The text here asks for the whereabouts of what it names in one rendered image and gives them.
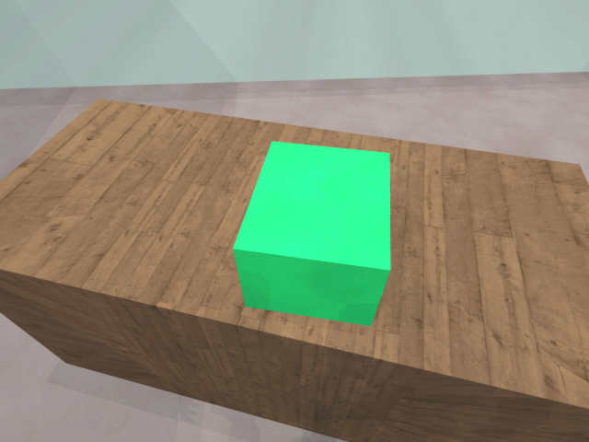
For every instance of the carton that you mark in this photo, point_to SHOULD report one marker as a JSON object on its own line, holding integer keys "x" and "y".
{"x": 315, "y": 240}

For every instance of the pedestal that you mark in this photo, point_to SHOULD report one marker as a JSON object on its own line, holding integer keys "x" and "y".
{"x": 116, "y": 254}

